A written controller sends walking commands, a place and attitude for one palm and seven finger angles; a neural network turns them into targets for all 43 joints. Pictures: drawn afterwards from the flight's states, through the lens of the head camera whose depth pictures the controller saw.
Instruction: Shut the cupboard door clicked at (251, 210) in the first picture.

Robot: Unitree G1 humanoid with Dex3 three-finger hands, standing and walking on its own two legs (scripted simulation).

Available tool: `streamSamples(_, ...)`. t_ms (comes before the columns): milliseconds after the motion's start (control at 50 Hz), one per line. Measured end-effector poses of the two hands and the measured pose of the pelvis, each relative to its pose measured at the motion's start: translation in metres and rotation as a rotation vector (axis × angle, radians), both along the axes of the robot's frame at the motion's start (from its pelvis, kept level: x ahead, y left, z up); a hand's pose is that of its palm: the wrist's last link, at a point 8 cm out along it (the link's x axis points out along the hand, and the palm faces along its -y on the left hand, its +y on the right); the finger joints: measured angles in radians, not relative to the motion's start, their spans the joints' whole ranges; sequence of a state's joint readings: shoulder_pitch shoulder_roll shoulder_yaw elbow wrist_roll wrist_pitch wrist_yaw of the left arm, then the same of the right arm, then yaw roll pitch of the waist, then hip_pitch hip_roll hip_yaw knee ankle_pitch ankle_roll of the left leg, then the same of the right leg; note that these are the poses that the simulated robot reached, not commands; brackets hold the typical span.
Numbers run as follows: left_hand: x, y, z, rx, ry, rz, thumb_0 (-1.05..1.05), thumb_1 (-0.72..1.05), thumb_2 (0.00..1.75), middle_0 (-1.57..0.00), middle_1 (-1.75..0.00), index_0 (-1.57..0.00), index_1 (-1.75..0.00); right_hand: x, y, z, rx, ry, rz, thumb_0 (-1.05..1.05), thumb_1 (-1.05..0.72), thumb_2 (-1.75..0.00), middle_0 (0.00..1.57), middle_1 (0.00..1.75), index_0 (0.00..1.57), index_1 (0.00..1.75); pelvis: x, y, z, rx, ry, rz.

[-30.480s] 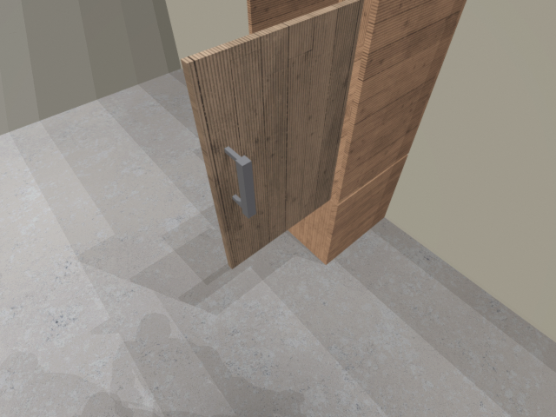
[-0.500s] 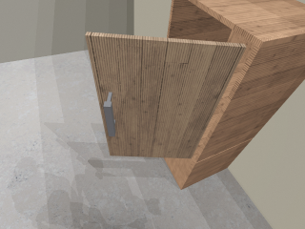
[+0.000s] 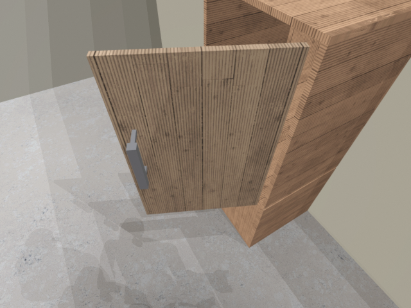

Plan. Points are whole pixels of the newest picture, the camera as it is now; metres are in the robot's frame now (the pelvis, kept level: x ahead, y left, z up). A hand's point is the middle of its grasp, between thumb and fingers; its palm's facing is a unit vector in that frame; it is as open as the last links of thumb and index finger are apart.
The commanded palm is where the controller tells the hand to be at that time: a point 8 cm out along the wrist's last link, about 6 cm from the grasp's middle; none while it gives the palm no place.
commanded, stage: come to a stop and stand still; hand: left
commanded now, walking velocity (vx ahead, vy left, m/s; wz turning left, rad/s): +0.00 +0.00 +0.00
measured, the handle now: (139, 160) +0.44 +0.18 +0.00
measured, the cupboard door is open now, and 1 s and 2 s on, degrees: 65 65 65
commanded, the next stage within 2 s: look again from close up in 0.50 s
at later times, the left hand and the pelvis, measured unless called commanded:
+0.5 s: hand out of the picture -0.03 +0.23 -0.16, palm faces -0.02 -0.98 -0.22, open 7.4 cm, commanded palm none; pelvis -0.04 +0.05 +0.01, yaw -1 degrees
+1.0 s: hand out of the picture -0.03 +0.22 -0.17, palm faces -0.01 -0.98 -0.18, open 7.4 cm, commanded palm none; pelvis -0.02 +0.05 +0.01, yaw -1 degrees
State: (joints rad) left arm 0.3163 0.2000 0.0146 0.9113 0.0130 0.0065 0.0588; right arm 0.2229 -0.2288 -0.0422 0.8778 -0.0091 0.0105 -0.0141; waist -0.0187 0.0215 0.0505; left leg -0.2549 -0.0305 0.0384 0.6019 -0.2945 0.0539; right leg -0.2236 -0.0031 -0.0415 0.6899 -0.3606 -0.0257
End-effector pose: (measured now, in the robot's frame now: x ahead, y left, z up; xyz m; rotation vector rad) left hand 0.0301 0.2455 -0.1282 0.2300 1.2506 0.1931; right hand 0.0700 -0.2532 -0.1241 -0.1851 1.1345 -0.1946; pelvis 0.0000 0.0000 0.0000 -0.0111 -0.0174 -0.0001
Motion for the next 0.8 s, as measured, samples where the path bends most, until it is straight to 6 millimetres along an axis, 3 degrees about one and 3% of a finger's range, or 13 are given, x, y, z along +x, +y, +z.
streamSamples(100,0.022,0.018,0.006,0.010,-0.098,-0.018,0.01,0.91,0.89,-0.21,-0.30,-0.20,-0.30,-0.030,0.025,-0.008,0.017,0.039,0.020,0.01,-0.91,-0.90,0.19,0.29,0.20,0.30,-0.013,0.015,-0.001,0.002,-0.015,-0.007)
streamSamples(200,0.022,0.026,0.016,0.001,-0.123,-0.063,0.00,0.91,0.89,-0.20,-0.30,-0.20,-0.30,-0.055,0.049,-0.008,0.057,0.053,0.008,0.01,-0.93,-0.90,0.20,0.30,0.20,0.30,-0.027,0.027,0.005,-0.004,-0.015,-0.016)
streamSamples(300,0.004,0.032,0.013,-0.015,-0.080,-0.079,0.00,0.91,0.89,-0.20,-0.30,-0.20,-0.30,-0.079,0.056,-0.006,0.058,0.088,0.003,0.01,-0.93,-0.90,0.20,0.30,0.21,0.30,-0.036,0.036,0.007,0.000,-0.002,-0.020)
streamSamples(440,-0.043,0.035,0.003,-0.045,0.030,-0.032,0.00,0.91,0.89,-0.20,-0.30,-0.20,-0.30,-0.103,0.059,-0.004,0.041,0.177,0.003,0.01,-0.92,-0.90,0.20,0.30,0.20,0.30,-0.040,0.043,0.009,0.001,0.009,-0.009)
streamSamples(620,-0.093,0.029,-0.006,-0.087,0.189,0.006,0.01,0.91,0.89,-0.20,-0.30,-0.20,-0.30,-0.098,0.064,0.000,0.027,0.195,0.002,0.01,-0.91,-0.90,0.20,0.30,0.20,0.30,-0.035,0.048,0.011,0.001,0.009,-0.016)
streamSamples(800,-0.094,0.024,-0.011,-0.110,0.208,0.019,0.01,0.91,0.89,-0.20,-0.30,-0.20,-0.30,-0.074,0.072,0.002,0.026,0.167,0.019,0.01,-0.91,-0.90,0.20,0.30,0.20,0.30,-0.029,0.050,0.012,0.001,0.008,-0.013)
